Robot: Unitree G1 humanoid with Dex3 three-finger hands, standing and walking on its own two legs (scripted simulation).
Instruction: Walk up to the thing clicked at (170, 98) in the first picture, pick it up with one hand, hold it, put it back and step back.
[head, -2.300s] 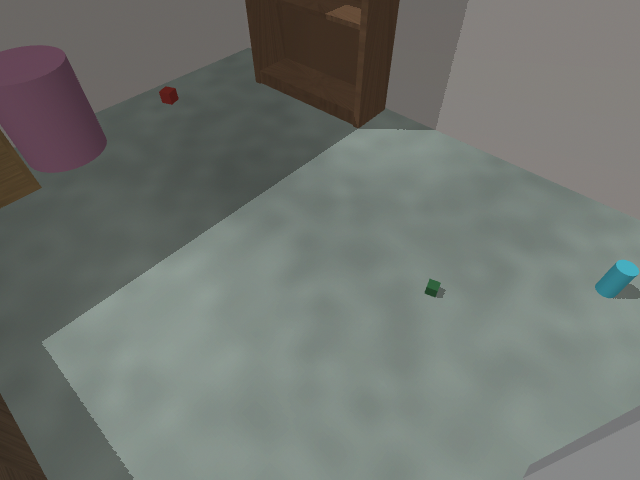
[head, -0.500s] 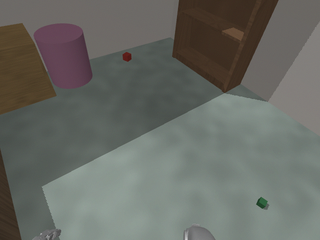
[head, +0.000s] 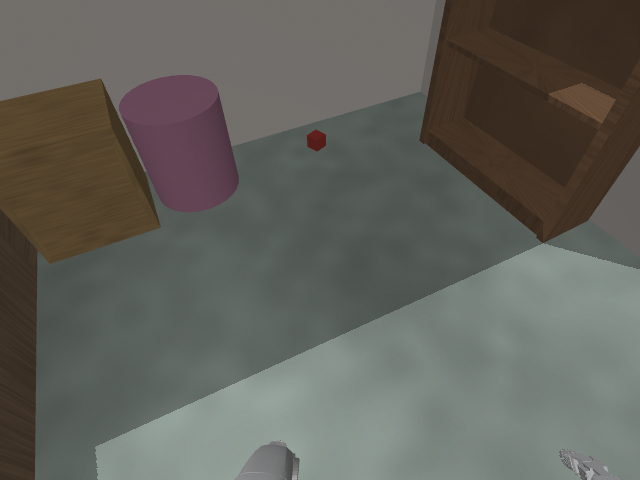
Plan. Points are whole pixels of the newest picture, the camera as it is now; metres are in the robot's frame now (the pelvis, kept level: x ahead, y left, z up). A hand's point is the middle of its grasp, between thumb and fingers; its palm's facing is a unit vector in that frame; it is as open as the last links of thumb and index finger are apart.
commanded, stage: walk up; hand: left
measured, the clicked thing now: (316, 140) +1.81 +0.22 -0.74
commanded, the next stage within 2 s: none
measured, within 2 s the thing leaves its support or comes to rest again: neither
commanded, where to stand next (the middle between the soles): +1.40 -0.02 m, yaw +0 degrees
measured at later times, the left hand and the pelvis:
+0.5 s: hand (193, 306) +0.41 +0.29 -0.14, palm faces -0.07 -0.95 -0.32, open 7.4 cm; pelvis +0.32 +0.02 +0.00, yaw +0 degrees
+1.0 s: hand (251, 222) +0.62 +0.22 -0.12, palm faces +0.00 -0.92 -0.40, open 7.4 cm; pelvis +0.57 -0.05 +0.00, yaw +0 degrees
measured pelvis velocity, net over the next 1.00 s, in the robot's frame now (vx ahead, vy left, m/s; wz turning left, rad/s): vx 0.57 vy -0.05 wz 0.01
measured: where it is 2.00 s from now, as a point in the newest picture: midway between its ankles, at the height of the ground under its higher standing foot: (358, 266)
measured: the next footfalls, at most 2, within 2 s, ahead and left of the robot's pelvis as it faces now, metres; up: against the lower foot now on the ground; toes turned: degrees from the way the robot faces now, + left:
left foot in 0.18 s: +0.32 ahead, +0.13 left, +0.00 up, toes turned +5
right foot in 0.66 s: +0.59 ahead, -0.13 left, +0.00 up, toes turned -5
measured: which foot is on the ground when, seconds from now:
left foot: up 0.00-0.16, down 0.18-0.72, up 0.74-1.00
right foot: down 0.00-0.22, up 0.24-0.64, down 0.66-1.00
